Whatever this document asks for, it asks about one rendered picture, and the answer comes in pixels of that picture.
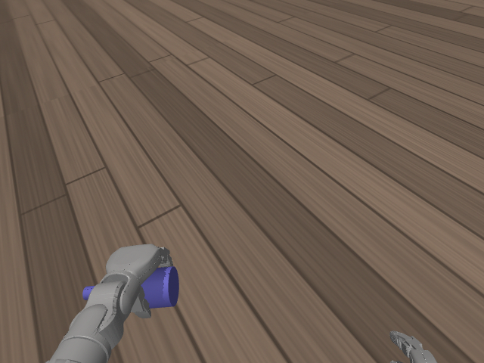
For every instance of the bottle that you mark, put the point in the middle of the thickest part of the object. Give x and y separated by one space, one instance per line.
160 289

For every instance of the left robot arm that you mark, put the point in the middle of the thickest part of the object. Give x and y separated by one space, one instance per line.
98 328

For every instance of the right robot hand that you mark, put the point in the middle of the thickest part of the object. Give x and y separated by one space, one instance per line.
412 348

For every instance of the left robot hand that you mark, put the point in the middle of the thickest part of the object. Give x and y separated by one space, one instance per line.
140 260

